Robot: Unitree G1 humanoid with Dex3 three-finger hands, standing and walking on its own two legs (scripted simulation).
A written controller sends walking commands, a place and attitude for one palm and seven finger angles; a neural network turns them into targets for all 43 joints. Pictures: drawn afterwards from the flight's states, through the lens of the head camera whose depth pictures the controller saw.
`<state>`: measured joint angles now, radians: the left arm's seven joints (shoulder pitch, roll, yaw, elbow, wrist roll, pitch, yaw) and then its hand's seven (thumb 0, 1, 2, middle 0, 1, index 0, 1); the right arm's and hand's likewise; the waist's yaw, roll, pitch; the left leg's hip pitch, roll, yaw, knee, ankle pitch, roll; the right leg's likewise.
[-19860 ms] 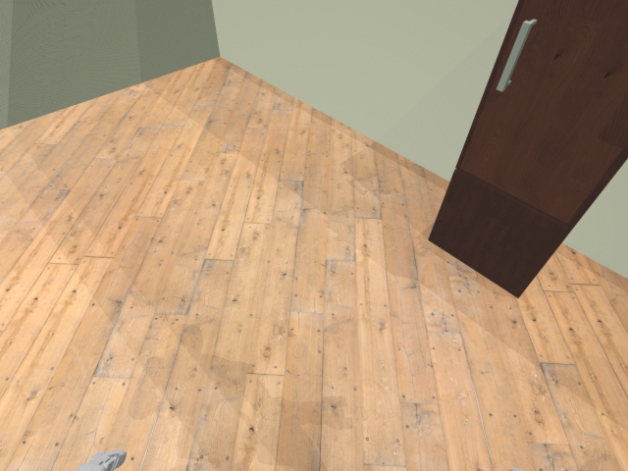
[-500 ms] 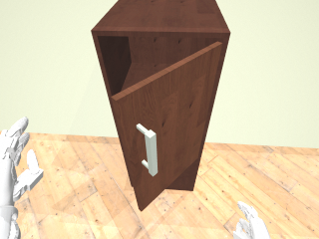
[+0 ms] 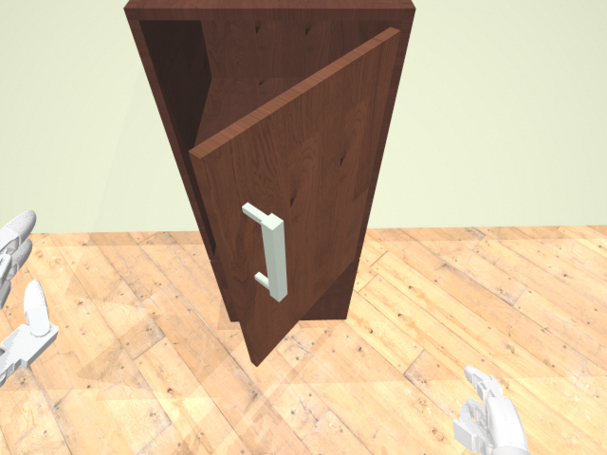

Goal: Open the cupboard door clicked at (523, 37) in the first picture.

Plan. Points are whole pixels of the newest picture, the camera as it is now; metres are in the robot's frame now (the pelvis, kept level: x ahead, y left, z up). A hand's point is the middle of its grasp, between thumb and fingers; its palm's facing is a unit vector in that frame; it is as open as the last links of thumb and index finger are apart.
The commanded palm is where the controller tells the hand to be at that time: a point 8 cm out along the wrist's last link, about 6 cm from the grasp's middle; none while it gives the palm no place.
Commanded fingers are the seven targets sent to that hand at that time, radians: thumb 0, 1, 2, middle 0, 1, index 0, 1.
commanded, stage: step back with the hand held close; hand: left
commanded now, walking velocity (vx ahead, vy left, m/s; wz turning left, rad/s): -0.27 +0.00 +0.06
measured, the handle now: (266, 255) +0.36 +0.08 +0.06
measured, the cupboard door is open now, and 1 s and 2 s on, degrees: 49 49 49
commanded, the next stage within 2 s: stop stepping back and stand still in 0.78 s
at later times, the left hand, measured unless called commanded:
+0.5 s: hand out of the picture +0.10 +0.27 +0.15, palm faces +0.48 -0.78 -0.41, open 7.4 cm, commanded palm +0.04 +0.32 +0.17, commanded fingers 0.00 0.90 0.90 -0.20 -0.30 -0.20 -0.30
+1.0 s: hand out of the picture +0.01 +0.25 +0.17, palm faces +0.34 -0.83 -0.44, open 7.4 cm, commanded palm -0.03 +0.30 +0.17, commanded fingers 0.00 0.90 0.90 -0.20 -0.30 -0.20 -0.30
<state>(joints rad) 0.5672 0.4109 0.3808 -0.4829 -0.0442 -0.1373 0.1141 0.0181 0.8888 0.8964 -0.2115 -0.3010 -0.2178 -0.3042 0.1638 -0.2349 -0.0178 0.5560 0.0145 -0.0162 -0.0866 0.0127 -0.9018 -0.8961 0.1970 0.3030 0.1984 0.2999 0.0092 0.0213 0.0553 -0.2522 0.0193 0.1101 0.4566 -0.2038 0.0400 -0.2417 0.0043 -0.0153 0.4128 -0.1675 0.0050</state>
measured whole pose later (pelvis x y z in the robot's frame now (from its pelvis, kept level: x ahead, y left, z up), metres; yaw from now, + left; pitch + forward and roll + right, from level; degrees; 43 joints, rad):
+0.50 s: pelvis -0.09 +0.01 -0.03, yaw +2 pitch -3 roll -1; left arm 0.51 0.38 0.41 -0.57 -0.02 -0.22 0.17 0.02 0.89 0.90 -0.21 -0.30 -0.22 -0.30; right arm 0.20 -0.21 0.01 0.59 0.00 -0.08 -0.07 0.01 -0.90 -0.90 0.20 0.30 0.20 0.30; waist 0.01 -0.03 0.08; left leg -0.45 -0.02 0.06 0.70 -0.31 0.04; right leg -0.42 -0.02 -0.02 0.60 -0.14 0.02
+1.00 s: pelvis -0.20 +0.01 -0.01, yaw -5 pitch +0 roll -2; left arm 0.57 0.46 0.44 -0.61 -0.06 -0.21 0.12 0.02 0.89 0.90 -0.21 -0.30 -0.22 -0.30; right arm 0.19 -0.19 0.04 0.64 0.01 -0.12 -0.07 0.01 -0.90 -0.90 0.20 0.30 0.20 0.30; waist 0.03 -0.05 0.00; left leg -0.46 -0.01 0.05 0.66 -0.13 -0.01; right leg -0.11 0.00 -0.04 0.57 -0.41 0.02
